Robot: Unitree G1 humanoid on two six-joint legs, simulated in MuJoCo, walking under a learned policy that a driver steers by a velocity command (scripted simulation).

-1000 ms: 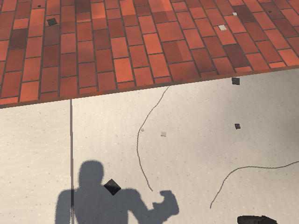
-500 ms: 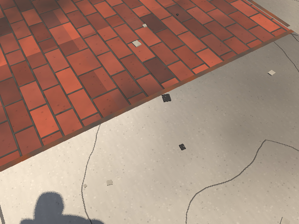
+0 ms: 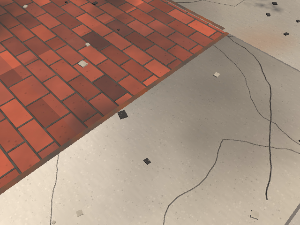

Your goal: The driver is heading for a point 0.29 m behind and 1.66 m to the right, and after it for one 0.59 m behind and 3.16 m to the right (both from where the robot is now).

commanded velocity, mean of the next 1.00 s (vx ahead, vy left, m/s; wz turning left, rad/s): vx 0.39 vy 0.00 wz -0.58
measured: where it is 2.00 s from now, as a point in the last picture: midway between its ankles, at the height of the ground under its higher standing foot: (270, 154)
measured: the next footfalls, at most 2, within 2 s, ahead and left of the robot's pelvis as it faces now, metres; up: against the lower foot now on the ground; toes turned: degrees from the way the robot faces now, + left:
left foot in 0.04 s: +0.04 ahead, +0.12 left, +0.00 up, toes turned -6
right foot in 0.58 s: +0.21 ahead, -0.18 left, +0.00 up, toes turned -25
